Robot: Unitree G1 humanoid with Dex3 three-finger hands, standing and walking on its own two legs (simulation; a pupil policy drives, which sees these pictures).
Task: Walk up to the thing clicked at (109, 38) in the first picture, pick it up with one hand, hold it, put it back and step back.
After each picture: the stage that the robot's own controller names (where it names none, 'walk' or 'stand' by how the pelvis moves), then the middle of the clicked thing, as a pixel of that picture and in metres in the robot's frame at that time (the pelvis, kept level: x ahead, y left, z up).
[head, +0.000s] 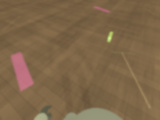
stand; (109, 37) +1.92 -0.48 -0.65
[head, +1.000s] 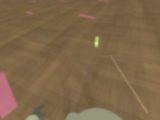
walk; (96, 41) +1.83 -0.02 -0.62
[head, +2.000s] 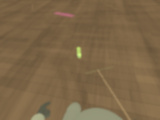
walk; (78, 52) +1.20 +0.29 -0.65
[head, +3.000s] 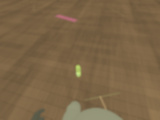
walk; (78, 71) +0.76 +0.22 -0.65
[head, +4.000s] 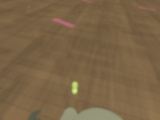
walk; (74, 88) +0.51 +0.15 -0.63
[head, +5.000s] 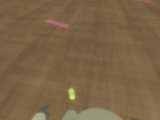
stand; (71, 94) +0.40 +0.20 -0.64
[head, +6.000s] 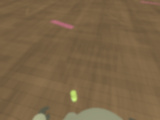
stand; (73, 96) +0.39 +0.18 -0.65
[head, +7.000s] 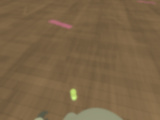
stand; (73, 95) +0.40 +0.18 -0.66
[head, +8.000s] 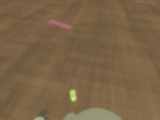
stand; (73, 95) +0.39 +0.18 -0.66
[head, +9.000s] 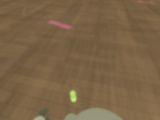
go down; (73, 96) +0.38 +0.18 -0.66
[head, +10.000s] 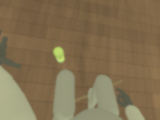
go down; (59, 56) +0.45 +0.24 -0.29
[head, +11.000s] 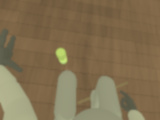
approach; (62, 57) +0.44 +0.25 -0.27
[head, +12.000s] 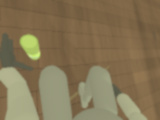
close in; (32, 49) +0.41 +0.31 -0.16
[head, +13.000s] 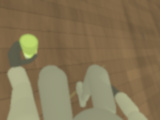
close; (30, 50) +0.42 +0.30 -0.15
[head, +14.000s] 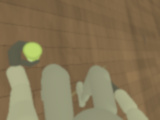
lift; (33, 54) +0.37 +0.30 -0.16
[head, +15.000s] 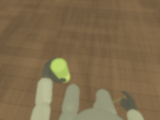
lift; (62, 72) +0.31 +0.18 +0.03
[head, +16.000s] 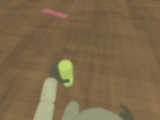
hold; (66, 75) +0.30 +0.16 +0.03
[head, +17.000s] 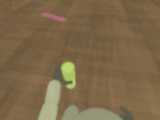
hold; (69, 77) +0.30 +0.14 +0.02
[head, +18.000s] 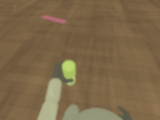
crouch; (69, 74) +0.31 +0.14 +0.04
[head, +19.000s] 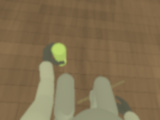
crouch; (60, 56) +0.42 +0.19 -0.07
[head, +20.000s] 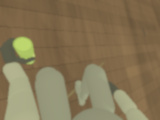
lower; (26, 53) +0.40 +0.29 -0.16
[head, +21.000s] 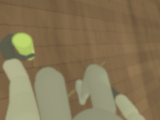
lower; (26, 49) +0.42 +0.30 -0.16
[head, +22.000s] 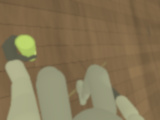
lower; (28, 50) +0.40 +0.30 -0.16
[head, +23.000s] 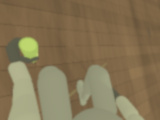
lower; (30, 52) +0.40 +0.30 -0.16
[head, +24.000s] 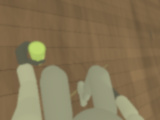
loosen; (37, 55) +0.39 +0.27 -0.16
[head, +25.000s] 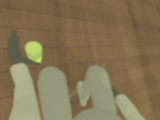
withdraw; (35, 55) +0.39 +0.28 -0.16
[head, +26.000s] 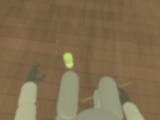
walk; (68, 61) +0.44 +0.22 -0.29
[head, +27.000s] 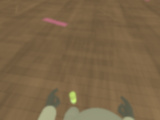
stand; (73, 97) +0.36 +0.16 -0.59
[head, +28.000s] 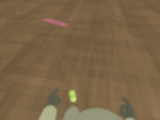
stand; (72, 96) +0.37 +0.18 -0.60
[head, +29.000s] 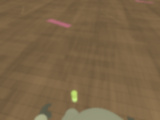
stand; (74, 96) +0.38 +0.16 -0.63
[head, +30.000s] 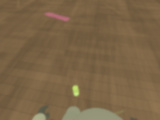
walk; (75, 91) +0.40 +0.15 -0.64
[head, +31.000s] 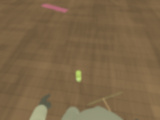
walk; (78, 76) +0.56 +0.13 -0.63
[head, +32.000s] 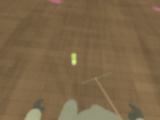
walk; (73, 59) +0.80 +0.22 -0.64
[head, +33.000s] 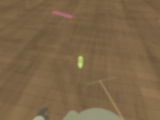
stand; (80, 62) +0.95 +0.17 -0.65
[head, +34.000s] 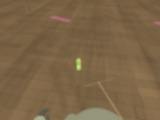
stand; (78, 64) +0.96 +0.20 -0.66
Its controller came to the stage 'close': yes
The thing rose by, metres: 0.67
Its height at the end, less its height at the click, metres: +0.00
